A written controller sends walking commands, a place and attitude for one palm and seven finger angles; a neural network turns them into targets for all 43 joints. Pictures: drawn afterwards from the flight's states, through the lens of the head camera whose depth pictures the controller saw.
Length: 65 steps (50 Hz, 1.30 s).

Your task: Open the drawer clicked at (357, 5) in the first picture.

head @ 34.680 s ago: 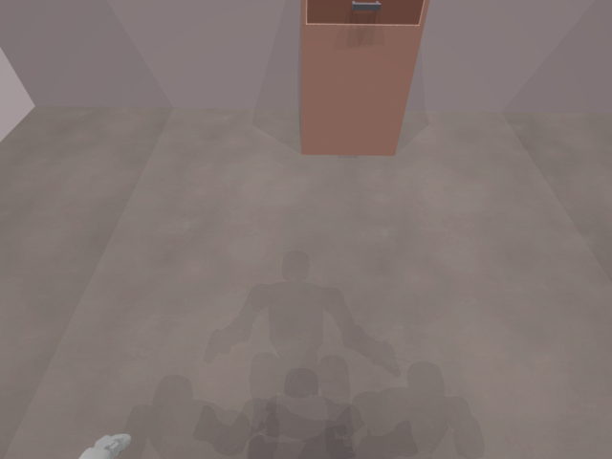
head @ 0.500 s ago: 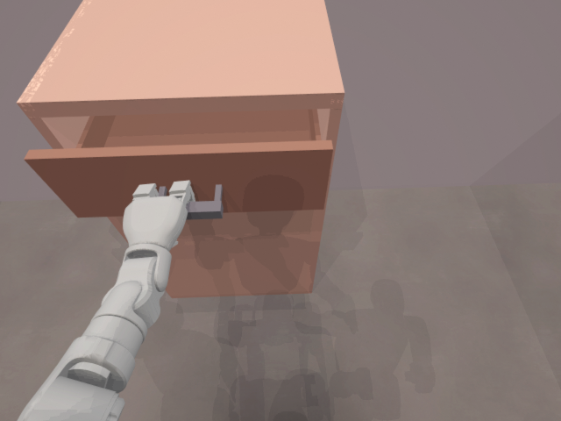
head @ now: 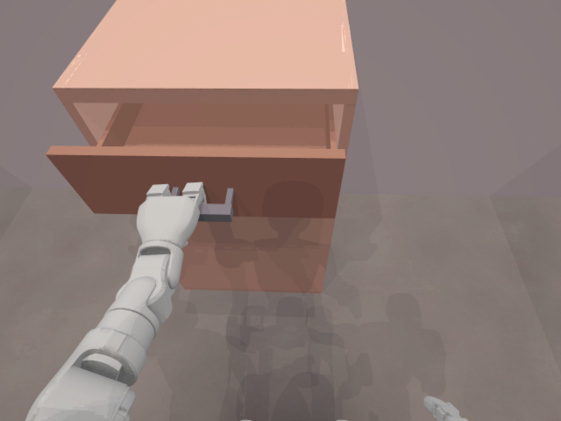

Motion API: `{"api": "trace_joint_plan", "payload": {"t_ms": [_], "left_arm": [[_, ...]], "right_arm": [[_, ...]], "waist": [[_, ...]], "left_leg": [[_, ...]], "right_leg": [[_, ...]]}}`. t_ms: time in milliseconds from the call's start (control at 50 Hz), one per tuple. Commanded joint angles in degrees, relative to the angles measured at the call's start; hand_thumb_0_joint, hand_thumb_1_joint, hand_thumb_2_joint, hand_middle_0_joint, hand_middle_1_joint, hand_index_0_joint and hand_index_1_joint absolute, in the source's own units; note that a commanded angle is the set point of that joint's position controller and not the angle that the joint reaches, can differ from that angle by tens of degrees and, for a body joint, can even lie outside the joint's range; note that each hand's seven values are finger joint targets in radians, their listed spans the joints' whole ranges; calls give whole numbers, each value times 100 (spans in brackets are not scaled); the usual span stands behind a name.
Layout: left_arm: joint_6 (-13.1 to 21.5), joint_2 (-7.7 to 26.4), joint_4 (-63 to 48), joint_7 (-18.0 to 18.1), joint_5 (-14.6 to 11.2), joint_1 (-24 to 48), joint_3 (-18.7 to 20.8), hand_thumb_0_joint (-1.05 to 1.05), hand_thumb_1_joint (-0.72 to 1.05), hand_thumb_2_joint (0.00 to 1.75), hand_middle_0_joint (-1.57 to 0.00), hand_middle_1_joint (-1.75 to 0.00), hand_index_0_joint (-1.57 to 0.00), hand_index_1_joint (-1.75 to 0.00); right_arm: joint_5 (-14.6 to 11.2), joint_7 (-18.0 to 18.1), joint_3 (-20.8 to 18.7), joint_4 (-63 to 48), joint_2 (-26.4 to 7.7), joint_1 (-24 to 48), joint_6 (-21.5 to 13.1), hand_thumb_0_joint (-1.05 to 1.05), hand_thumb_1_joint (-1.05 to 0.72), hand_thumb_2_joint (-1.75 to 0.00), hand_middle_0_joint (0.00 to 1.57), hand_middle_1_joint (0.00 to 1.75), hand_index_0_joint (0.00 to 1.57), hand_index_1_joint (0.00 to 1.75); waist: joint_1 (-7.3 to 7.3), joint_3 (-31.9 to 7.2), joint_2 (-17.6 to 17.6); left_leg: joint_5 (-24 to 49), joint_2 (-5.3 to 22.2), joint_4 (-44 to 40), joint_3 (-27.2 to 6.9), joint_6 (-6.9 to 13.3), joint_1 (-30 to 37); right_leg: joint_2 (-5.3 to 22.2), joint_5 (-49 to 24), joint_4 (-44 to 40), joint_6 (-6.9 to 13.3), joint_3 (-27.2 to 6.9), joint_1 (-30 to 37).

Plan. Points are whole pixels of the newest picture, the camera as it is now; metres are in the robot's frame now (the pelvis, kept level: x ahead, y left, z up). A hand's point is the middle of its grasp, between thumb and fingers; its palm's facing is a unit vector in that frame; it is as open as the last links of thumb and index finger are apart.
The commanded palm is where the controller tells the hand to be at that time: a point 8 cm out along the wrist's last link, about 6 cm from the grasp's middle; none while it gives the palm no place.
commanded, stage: pull the drawer open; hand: left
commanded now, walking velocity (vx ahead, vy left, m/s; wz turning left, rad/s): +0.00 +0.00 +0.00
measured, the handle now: (200, 202) +0.45 +0.16 +0.02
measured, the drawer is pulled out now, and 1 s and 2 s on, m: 0.12 0.27 0.30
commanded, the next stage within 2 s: open the thumb to release the handle in 1.36 s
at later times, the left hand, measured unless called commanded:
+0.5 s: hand (166, 296) +0.29 +0.19 -0.01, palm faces +0.04 -0.07 -1.00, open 5.3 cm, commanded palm +0.27 +0.18 +0.04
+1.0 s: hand (159, 330) +0.24 +0.19 -0.01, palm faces -0.02 -0.14 -0.99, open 5.3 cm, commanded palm +0.19 +0.18 +0.04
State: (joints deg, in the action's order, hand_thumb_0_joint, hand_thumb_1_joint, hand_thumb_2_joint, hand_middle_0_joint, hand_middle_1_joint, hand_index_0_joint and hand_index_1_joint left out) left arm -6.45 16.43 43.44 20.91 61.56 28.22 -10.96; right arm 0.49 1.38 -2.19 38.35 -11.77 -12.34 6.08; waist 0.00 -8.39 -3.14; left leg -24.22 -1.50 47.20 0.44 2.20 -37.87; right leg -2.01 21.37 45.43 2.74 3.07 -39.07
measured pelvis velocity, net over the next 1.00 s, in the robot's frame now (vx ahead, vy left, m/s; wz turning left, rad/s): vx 0.01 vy -0.01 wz -0.05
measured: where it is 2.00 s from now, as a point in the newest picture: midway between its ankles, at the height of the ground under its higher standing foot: outside the picture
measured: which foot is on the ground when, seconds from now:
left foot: down 0.00-1.00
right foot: down 0.00-1.00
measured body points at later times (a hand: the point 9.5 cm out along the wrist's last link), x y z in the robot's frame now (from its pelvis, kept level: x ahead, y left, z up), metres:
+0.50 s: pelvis +0.01 +0.00 +0.00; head +0.05 -0.02 +0.45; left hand +0.29 +0.19 +0.04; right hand +0.20 -0.24 -0.11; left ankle -0.02 +0.09 -0.70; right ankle +0.00 -0.09 -0.70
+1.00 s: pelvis +0.01 -0.01 +0.00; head +0.05 -0.03 +0.45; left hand +0.24 +0.19 +0.05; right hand +0.18 -0.24 -0.11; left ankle -0.02 +0.09 -0.70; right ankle +0.00 -0.09 -0.70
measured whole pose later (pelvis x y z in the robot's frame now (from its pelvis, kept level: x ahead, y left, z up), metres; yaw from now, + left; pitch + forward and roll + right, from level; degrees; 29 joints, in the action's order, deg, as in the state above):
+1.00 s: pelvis +0.01 -0.01 +0.00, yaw -3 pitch +11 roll +0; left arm -6.6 15.7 -0.4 23.0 61.5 -18.5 -8.2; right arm 1.2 -1.5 -0.9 33.5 -13.5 -8.4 4.9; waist -2.0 -6.8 -2.4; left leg -25.5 -0.6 45.4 3.2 1.6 -30.9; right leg -3.2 22.6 45.8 3.2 0.1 -34.1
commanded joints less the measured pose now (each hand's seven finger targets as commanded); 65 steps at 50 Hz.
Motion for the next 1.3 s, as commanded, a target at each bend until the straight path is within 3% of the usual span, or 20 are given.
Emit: {"api": "trace_joint_plan", "payload": {"t_ms": [0,60,140,240,300,320,340,400,500,620,680,700,720,780,900,1020,1100,1180,1220,1280], "left_arm": [[458,138,-1596,69,-66,392,-27,0,90,90,-40,-135,-40,-135],[476,148,-2286,66,-188,-790,23,0,90,90,-40,-135,-40,-135],[381,152,-3010,188,-181,-1581,39,0,90,90,-40,-135,-40,-135],[108,59,-4085,436,-89,-2699,-46,0,90,90,-40,-135,-40,-135],[-37,210,-4333,535,-43,-3204,113,0,90,90,-40,-135,-40,-135],[-85,137,-4133,597,74,-2056,-88,0,90,90,-40,-135,-40,-135],[-92,198,-3835,661,179,-1202,-60,0,90,90,-40,-135,-40,-135],[-167,299,-3785,751,339,-1675,54,0,90,90,-40,-135,-40,-135],[-304,50,-3849,557,243,-1508,-262,0,90,90,-40,-135,-40,-135],[-170,172,-3423,290,217,-1275,-190,0,90,90,-40,-135,-40,-135],[-33,188,-3553,194,131,-2036,-99,0,90,90,-40,-135,-40,-135],[21,408,-3712,197,113,-2355,149,0,90,90,-40,-135,-40,-135],[61,268,-3931,177,83,-2695,13,0,90,90,-40,-135,-40,-135],[136,196,-4266,156,5,-3443,5,0,90,90,-40,-135,-40,-135],[215,256,-5405,327,-10,-5036,166,0,90,90,-40,-135,-40,-135],[302,210,-5934,598,88,-5967,122,0,90,90,-40,-135,-40,-135],[366,154,-6125,736,97,-6451,61,0,90,90,-40,-135,-40,-135],[360,136,-6072,837,279,-6052,-30,0,90,90,-40,-135,-40,-135],[307,166,-6033,873,282,-6225,24,0,90,90,-40,-135,-40,-135],[213,159,-6114,821,235,-5972,-22,0,90,90,-40,-135,-40,-135]], "right_arm": [[-33,12,-298,-766,-763,-16,-201,0,-90,-90,20,30,20,30],[-57,-55,-286,-882,-770,79,-225,0,-90,-90,20,30,20,30],[-93,-122,-293,-936,-810,250,-267,0,-90,-90,20,30,20,30],[-54,-217,-299,-1019,-799,454,-322,0,-90,-90,20,30,20,30],[-46,-236,-266,-1035,-811,643,-327,0,-90,-90,20,30,20,30],[-24,-192,-239,-860,-849,646,-306,0,-90,-90,20,30,20,30],[-3,-128,-235,-732,-848,611,-326,0,-90,-90,20,30,20,30],[34,-80,-211,-809,-798,804,-349,0,-90,-90,20,30,20,30],[-10,-30,-160,-885,-714,1002,-296,0,-90,-90,20,30,20,30],[13,70,-23,-923,-645,1189,-285,0,-90,-90,20,30,20,30],[23,45,-7,-1065,-598,1211,-330,0,-90,-90,20,30,20,30],[17,35,-6,-1107,-619,1243,-336,0,-90,-90,20,30,20,30],[21,-1,11,-1187,-577,1242,-344,0,-90,-90,20,30,20,30],[12,-96,18,-1272,-571,1271,-355,0,-90,-90,20,30,20,30],[20,-271,-11,-1490,-606,1301,-401,0,-90,-90,20,30,20,30],[84,-392,-45,-1522,-644,1196,-484,0,-90,-90,20,30,20,30],[91,-467,-69,-1559,-658,1166,-521,0,-90,-90,20,30,20,30],[131,-467,-71,-1533,-650,1119,-517,0,-90,-90,20,30,20,30],[122,-457,-13,-1606,-625,1124,-537,0,-90,-90,20,30,20,30],[99,-422,-21,-1598,-611,1140,-510,0,-90,-90,20,30,20,30]], "waist": [[21,-2080,377],[-99,-1993,578],[-47,-1509,664],[-110,-1582,273],[-115,-1388,398],[169,-1141,370],[275,-913,330],[-12,-1167,165],[-48,-1462,340],[-89,-987,580],[-269,-1132,488],[-372,-1370,368],[-414,-1403,279],[-401,-1005,430],[-496,-1136,369],[-451,-1103,386],[-406,-983,506],[-336,-969,512],[-419,-1056,522],[-359,-1073,555]], "left_leg": [[2559,-34,-464,-108,-25,1231],[2626,-21,-523,-48,-14,1141],[2347,15,-673,-47,-31,1093],[3024,77,-670,-79,-94,1512],[3030,81,-661,-109,-127,1501],[2749,92,-638,-147,-134,1496],[2363,85,-619,-165,-126,1416],[2425,61,-648,-152,-149,1611],[2469,4,-621,-158,-163,1800],[1845,-93,-675,-102,-100,1438],[1946,-118,-679,-70,-86,1436],[2149,-108,-684,-75,-115,1505],[2286,-106,-673,-61,-116,1544],[2180,-89,-666,-56,-114,1319],[2427,-37,-581,-58,-134,1284],[2501,20,-355,-123,-137,1183],[2531,41,-209,-190,-133,1105],[2291,43,-111,-238,-139,1101],[2320,35,-89,-223,-134,1071],[2261,25,-100,-220,-128,1118]], "right_leg": [[-84,-2231,-529,34,-276,1399],[-67,-2552,-572,-3,-374,1696],[-76,-2245,-686,-5,-387,1585],[-67,-2547,-608,11,-371,1586],[-89,-2505,-584,11,-343,1551],[-78,-2318,-607,-15,-305,1202],[-73,-1989,-620,-18,-251,931],[-95,-1857,-584,43,-228,1032],[-68,-1955,-572,22,-233,1236],[-10,-1829,-683,-16,-327,1254],[-8,-1991,-670,0,-373,1500],[-28,-2167,-625,25,-450,1670],[-7,-2308,-583,24,-447,1718],[-8,-2318,-616,10,-484,1632],[-53,-2382,-445,47,-557,1662],[-91,-2277,-191,41,-571,1308],[-114,-2232,-56,47,-553,1070],[-129,-1877,12,41,-547,732],[-120,-1962,41,45,-561,835],[-114,-2023,-4,25,-564,893]]}}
